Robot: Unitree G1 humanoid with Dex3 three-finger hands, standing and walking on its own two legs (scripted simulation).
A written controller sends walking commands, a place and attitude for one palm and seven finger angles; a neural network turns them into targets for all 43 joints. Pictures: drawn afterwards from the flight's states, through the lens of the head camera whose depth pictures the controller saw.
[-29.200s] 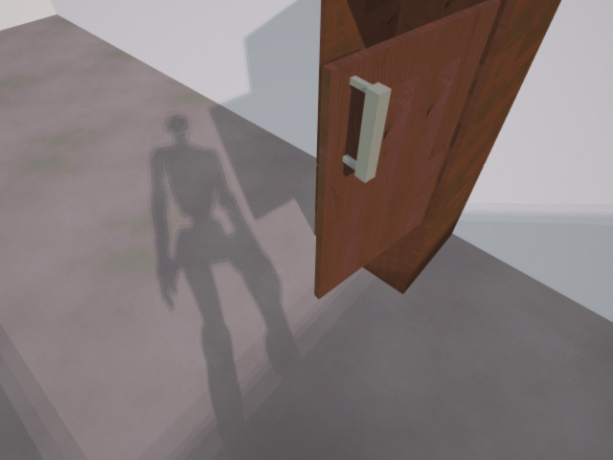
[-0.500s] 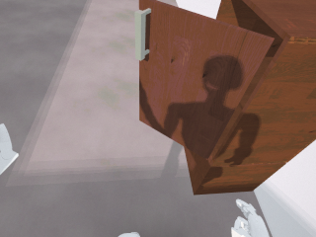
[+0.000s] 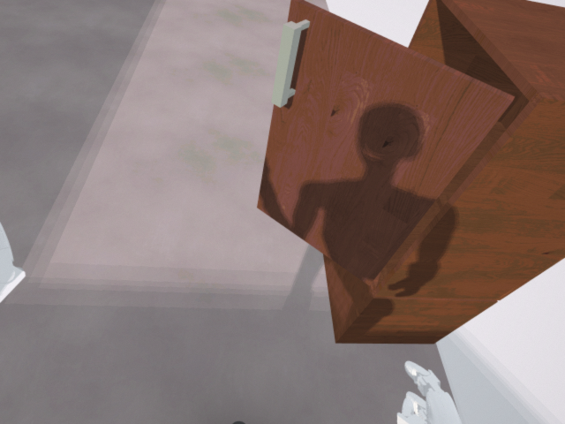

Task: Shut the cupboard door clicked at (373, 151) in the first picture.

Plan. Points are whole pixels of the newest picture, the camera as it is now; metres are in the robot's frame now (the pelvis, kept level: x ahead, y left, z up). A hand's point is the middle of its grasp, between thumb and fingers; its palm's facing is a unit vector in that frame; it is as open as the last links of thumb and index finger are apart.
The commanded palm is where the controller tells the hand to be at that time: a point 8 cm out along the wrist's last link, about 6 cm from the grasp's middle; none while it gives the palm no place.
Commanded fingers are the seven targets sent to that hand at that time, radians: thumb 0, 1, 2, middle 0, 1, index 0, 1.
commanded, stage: step back with the hand held close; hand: left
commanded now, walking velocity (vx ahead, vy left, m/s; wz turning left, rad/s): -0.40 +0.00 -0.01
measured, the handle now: (291, 64) +0.71 +0.09 +0.14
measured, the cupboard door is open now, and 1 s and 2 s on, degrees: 51 51 51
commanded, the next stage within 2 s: stop stepping back and stand still in 0.10 s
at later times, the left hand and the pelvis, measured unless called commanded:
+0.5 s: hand out of the picture +0.02 +0.32 +0.18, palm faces +0.66 -0.73 -0.21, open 7.4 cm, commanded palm -0.02 +0.31 +0.17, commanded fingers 0.00 0.90 0.90 -0.20 -0.30 -0.20 -0.30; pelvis -0.16 +0.01 -0.01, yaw +0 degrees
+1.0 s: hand out of the picture +0.00 +0.35 +0.13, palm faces +0.57 -0.75 -0.33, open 7.4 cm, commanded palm none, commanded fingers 0.00 0.90 0.90 -0.20 -0.30 -0.20 -0.30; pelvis -0.19 +0.05 -0.01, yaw +1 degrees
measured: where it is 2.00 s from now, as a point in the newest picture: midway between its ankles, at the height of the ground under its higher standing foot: outside the picture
